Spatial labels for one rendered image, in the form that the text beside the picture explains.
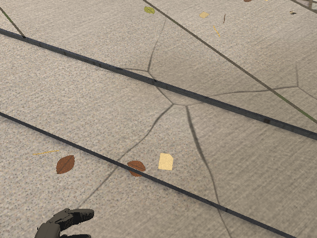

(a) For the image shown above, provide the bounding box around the left robot hand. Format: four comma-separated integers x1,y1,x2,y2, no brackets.
35,208,94,238

